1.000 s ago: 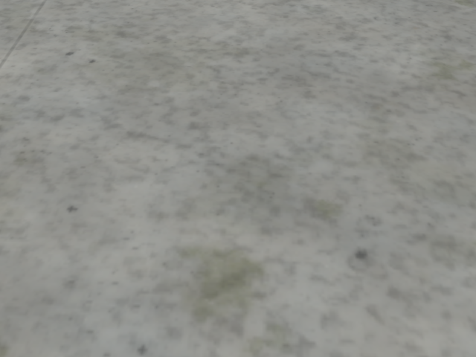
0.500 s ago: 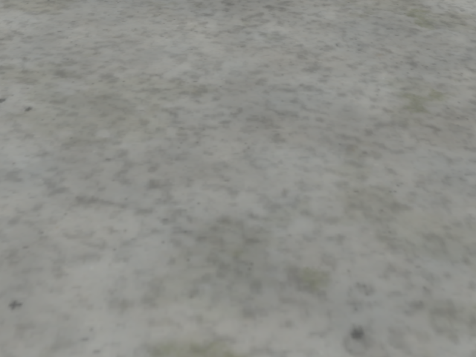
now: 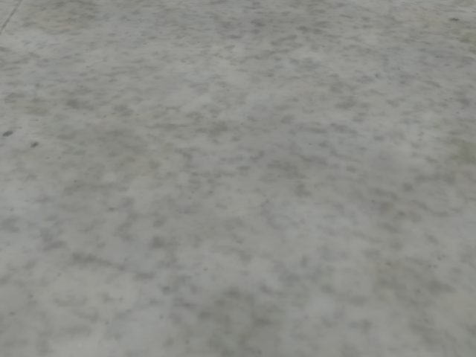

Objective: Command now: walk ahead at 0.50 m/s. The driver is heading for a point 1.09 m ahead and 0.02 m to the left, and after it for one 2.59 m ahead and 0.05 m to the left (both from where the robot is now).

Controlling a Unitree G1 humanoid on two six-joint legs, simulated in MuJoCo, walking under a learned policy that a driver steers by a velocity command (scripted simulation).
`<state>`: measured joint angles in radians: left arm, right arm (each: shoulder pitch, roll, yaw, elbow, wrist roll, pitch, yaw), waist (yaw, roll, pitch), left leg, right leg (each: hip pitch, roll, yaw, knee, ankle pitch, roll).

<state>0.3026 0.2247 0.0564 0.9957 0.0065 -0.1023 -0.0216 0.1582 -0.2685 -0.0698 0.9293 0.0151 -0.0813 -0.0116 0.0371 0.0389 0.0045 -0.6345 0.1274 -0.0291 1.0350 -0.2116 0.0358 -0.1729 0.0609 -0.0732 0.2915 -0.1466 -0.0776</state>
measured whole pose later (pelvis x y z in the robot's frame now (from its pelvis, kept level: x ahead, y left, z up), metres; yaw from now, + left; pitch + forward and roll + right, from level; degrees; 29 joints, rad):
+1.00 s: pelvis +0.57 +0.01 -0.01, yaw +0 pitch +2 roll +0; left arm 0.15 0.24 0.07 0.92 0.00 -0.10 -0.03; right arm 0.29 -0.26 -0.06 0.99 0.03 -0.10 0.00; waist -0.01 0.02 0.03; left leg -0.38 0.04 -0.02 1.18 -0.39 0.05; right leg -0.36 0.03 -0.07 0.48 -0.15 -0.06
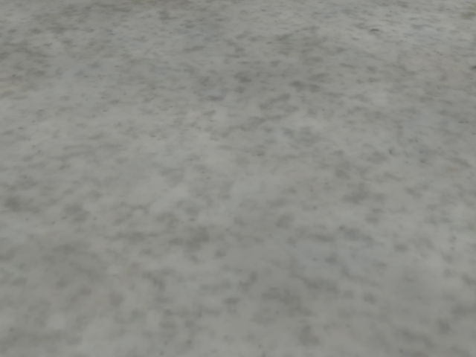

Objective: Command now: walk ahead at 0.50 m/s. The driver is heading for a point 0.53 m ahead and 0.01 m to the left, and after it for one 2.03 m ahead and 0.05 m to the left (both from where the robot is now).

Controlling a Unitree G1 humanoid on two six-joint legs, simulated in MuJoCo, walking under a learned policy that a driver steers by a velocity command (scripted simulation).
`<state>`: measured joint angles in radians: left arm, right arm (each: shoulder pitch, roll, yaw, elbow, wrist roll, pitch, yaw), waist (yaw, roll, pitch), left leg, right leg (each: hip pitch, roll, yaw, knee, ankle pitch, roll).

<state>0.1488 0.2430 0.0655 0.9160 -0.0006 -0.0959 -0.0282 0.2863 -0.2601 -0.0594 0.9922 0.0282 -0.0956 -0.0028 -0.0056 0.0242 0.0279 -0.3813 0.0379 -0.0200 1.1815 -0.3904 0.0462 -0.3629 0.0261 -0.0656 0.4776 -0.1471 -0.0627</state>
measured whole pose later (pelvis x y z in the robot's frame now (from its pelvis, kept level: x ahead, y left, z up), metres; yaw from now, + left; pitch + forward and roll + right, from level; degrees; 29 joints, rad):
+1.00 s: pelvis +0.56 +0.02 -0.01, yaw +0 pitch +2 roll +1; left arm 0.00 0.24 0.06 0.86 -0.01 -0.10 -0.04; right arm 0.39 -0.26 -0.07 1.03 0.01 -0.05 -0.01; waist -0.06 0.00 0.02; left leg 0.02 0.02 0.05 0.48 -0.45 0.00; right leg -0.50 -0.02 -0.05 0.53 -0.07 -0.08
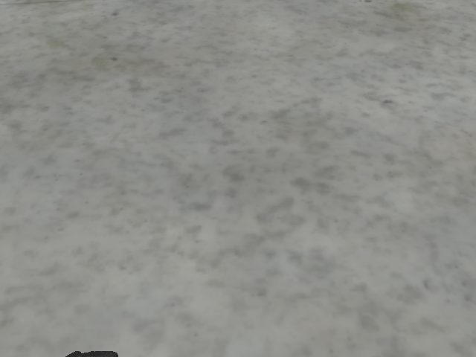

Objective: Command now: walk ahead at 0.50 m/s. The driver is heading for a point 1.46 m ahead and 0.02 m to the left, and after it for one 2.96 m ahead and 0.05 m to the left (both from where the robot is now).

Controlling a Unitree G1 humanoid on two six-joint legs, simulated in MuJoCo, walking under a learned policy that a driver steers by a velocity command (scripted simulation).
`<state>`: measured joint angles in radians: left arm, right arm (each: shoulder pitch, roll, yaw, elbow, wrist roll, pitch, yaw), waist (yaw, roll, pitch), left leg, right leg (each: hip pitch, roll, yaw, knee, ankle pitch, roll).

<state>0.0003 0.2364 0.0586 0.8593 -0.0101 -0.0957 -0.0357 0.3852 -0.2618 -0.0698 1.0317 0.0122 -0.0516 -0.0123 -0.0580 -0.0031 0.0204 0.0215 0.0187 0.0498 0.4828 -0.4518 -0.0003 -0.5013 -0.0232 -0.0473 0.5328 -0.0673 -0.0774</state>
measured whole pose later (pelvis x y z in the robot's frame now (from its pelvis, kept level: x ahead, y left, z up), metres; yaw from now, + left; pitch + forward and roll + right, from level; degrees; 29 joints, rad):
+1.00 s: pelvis +0.56 +0.02 +0.02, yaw +0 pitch +2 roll +2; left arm 0.01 0.24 0.05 0.88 -0.02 -0.07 -0.02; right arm 0.36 -0.25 -0.07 1.01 0.01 -0.08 -0.01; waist -0.08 -0.04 0.01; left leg 0.04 -0.04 0.06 0.22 -0.30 0.02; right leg -0.61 -0.09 0.00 0.55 0.03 -0.02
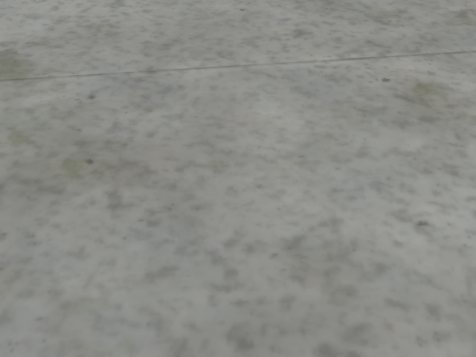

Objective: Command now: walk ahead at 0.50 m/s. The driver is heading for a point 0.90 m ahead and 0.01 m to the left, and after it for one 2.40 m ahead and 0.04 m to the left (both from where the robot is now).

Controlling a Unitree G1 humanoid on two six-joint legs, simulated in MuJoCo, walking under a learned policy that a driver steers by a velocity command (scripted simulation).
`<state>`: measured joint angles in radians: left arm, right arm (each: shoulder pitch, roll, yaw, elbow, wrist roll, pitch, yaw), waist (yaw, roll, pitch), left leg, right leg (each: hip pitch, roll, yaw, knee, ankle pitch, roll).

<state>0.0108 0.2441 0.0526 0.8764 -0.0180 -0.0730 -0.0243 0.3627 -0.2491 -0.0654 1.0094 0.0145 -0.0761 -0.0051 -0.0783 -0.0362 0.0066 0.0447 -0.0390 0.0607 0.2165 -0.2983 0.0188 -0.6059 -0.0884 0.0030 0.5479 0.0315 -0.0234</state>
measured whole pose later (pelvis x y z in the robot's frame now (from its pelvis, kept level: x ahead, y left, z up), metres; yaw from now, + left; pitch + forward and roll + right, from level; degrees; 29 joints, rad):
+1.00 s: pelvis +0.56 +0.02 +0.01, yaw +0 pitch +2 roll +1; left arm 0.06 0.26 0.07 0.90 -0.01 -0.07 0.00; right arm 0.35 -0.24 -0.06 1.00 0.01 -0.09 0.00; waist -0.07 -0.04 0.00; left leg -0.02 -0.06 0.06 0.20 -0.22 0.05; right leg -0.68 -0.13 0.03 0.66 0.07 0.00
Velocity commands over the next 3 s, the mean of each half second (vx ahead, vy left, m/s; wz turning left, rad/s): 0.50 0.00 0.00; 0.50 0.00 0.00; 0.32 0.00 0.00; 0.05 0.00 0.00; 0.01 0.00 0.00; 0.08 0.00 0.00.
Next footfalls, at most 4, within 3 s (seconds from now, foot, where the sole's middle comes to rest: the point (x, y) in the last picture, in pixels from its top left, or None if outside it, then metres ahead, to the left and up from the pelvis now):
0.08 right None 0.22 -0.13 -0.78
0.62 left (193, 342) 0.53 0.11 -0.78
1.16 right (266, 239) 0.85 -0.13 -0.78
1.56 left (192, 223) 0.93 0.11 -0.78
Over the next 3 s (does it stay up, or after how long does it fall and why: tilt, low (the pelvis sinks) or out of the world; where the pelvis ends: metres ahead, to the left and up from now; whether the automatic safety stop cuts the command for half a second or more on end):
stays up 0.89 0.00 -0.01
